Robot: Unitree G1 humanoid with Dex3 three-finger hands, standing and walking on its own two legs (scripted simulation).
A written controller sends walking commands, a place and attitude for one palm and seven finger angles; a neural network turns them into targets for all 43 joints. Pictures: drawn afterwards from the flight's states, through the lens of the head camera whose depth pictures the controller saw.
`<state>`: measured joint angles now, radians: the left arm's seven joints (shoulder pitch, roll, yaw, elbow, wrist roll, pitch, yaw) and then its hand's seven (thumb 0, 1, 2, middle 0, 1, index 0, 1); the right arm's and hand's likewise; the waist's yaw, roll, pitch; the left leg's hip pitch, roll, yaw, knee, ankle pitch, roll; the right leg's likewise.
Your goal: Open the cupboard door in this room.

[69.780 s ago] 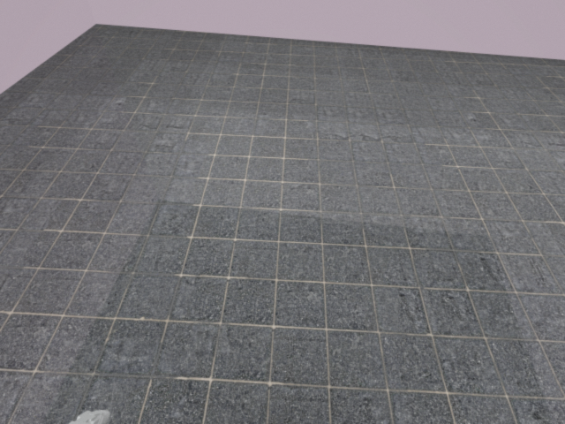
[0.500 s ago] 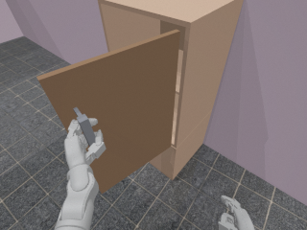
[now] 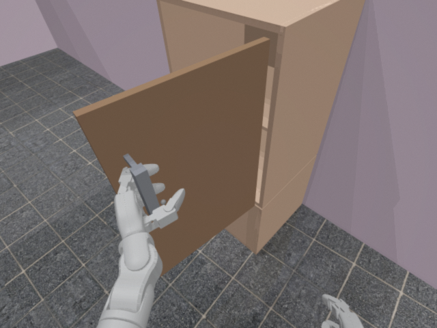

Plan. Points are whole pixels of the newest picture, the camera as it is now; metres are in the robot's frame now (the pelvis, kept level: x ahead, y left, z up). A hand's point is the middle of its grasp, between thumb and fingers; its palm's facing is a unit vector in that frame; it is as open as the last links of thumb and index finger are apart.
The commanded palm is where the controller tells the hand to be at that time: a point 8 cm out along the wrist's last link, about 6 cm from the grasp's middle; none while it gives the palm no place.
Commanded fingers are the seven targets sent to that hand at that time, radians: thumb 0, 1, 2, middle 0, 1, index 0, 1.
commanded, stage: open thumb and fingers to let go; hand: left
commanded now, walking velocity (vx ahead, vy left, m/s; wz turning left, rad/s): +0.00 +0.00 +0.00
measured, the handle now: (142, 187) +0.35 +0.16 +0.09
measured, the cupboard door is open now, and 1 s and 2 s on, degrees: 83 85 83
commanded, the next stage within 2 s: slide the hand sideways off the handle in 0.48 s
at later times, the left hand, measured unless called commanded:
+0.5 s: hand (159, 204) +0.31 +0.12 +0.09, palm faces +0.35 -0.94 +0.01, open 15.0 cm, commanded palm +0.27 +0.17 +0.09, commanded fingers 0.00 -0.50 0.30 -0.15 -0.30 -0.15 -0.30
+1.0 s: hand (155, 222) +0.28 +0.12 +0.09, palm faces -0.09 -1.00 +0.00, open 16.2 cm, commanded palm +0.25 +0.19 +0.09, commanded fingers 0.00 -0.50 0.30 -0.15 -0.30 -0.15 -0.30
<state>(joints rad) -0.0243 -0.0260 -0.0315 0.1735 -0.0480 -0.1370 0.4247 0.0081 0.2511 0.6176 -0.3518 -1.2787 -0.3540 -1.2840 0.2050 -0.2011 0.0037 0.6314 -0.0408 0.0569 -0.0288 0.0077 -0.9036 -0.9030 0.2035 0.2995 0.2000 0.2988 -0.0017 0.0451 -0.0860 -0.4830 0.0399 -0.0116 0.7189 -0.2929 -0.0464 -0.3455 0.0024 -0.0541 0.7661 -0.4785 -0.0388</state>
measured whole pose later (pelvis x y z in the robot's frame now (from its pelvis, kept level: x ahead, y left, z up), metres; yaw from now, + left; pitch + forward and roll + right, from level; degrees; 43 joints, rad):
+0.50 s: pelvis -0.01 +0.03 +0.00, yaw +0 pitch +2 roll +0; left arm -0.07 -0.04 -0.10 0.18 0.00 -0.10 0.48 -0.01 -0.50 0.30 -0.29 -0.72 -0.29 -0.69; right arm 0.18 -0.18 0.02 0.62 -0.05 0.08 -0.02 0.01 -0.90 -0.90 0.20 0.30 0.20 0.30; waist 0.00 0.03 -0.07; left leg -0.51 0.03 0.00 0.76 -0.30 -0.02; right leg -0.36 -0.01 -0.05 0.77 -0.46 -0.01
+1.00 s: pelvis -0.03 +0.04 +0.00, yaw -1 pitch +2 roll -1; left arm -0.06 0.12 -0.06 0.21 -0.15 -0.19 0.00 -0.01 -0.51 0.30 -0.20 -0.34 -0.18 -0.33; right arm 0.23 -0.22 0.04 0.59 0.02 -0.03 -0.03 0.01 -0.90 -0.90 0.20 0.30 0.20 0.30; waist -0.02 0.03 -0.05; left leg -0.53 0.03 0.01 0.76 -0.27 0.00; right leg -0.39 -0.01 -0.03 0.79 -0.43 0.00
